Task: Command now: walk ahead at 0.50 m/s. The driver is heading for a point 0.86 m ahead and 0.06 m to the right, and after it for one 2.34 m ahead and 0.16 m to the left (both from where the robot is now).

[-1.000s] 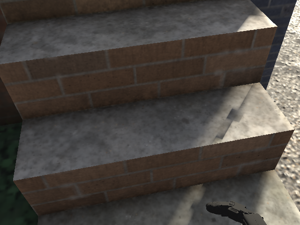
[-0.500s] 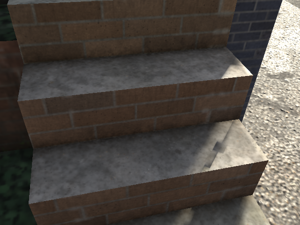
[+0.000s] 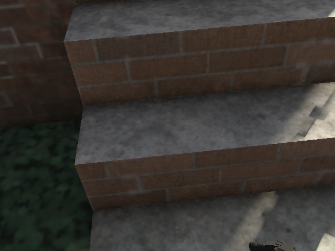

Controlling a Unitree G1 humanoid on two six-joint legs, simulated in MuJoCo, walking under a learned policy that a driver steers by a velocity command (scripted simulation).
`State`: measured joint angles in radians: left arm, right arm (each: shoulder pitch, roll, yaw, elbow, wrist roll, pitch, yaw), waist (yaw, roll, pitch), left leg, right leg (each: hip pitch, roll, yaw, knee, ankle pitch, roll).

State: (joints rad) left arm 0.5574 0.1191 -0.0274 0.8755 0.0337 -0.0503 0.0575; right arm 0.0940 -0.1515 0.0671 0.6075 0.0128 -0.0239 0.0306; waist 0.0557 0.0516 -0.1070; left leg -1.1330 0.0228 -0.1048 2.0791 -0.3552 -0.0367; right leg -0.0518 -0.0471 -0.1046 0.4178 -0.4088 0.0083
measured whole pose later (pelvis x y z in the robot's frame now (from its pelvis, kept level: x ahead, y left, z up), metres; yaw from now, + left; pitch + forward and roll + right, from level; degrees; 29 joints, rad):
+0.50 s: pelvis +0.18 +0.05 +0.20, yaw -2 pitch +0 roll +1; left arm 0.09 0.17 -0.07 0.53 -0.03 -0.03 -0.06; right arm 0.49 -0.14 0.07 0.88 -0.08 -0.12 -0.01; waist 0.00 -0.02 -0.14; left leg -0.02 0.05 0.16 0.53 -0.54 0.02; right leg -1.30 0.11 0.10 2.40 -0.27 0.02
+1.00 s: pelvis +0.45 -0.02 +0.43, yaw -2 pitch +1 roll +2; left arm 0.50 0.01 -0.09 1.08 0.02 -0.03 -0.03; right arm -0.08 -0.02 0.15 0.62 0.03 -0.11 0.06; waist 0.03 0.02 -0.06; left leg -1.51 -0.10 -0.11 2.29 -0.06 0.15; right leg -0.12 0.01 -0.03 0.49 -0.37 -0.06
